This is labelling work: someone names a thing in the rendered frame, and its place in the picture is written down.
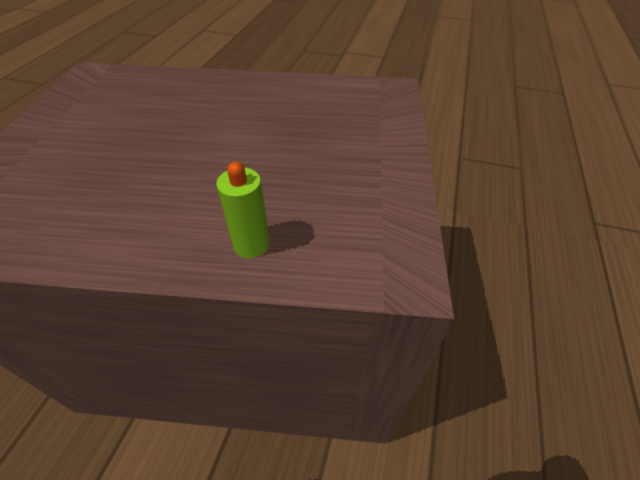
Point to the bottle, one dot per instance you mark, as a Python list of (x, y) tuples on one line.
[(241, 197)]

